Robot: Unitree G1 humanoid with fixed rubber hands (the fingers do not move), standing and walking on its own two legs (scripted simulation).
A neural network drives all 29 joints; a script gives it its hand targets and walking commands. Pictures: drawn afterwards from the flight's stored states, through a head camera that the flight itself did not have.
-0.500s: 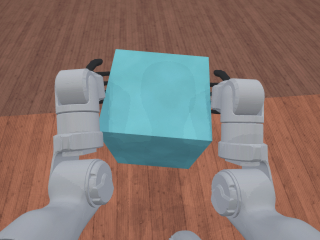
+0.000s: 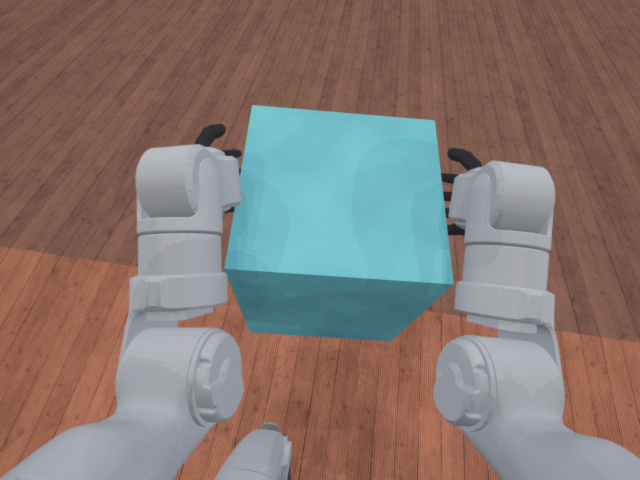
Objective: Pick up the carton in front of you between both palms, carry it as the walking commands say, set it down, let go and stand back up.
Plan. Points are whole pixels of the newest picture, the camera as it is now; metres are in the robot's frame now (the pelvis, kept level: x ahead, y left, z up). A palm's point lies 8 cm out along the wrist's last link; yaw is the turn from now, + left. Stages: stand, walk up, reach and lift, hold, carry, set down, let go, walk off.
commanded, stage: carry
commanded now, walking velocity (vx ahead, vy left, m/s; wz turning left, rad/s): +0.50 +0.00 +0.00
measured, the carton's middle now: (331, 239) +0.41 +0.05 +0.06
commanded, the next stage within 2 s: none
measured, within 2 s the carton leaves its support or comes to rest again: neither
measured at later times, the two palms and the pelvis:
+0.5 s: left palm (315, 10) +0.71 +0.12 +0.21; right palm (512, 34) +0.69 -0.16 +0.21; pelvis +0.31 +0.00 +0.02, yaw -2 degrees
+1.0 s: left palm out of the picture +1.01 +0.13 +0.25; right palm out of the picture +0.97 -0.15 +0.24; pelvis +0.60 +0.02 +0.08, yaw -2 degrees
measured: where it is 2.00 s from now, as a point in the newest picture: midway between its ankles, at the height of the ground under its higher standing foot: (369, 192)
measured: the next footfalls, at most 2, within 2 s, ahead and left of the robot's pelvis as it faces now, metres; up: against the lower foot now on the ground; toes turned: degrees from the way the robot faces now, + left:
left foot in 0.08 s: +0.24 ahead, +0.11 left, +0.03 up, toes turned +4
right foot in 0.48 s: +0.47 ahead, -0.10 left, +0.06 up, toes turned -7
